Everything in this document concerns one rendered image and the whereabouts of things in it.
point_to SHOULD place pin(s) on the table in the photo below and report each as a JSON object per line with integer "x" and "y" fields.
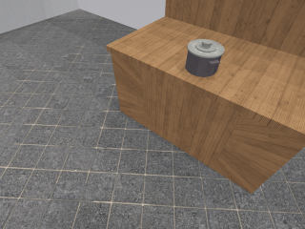
{"x": 248, "y": 119}

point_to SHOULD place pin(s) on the pot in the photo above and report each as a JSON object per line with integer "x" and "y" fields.
{"x": 200, "y": 66}

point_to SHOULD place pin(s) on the knob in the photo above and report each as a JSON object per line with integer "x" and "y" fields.
{"x": 206, "y": 43}

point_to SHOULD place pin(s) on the lid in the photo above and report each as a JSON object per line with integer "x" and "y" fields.
{"x": 215, "y": 50}

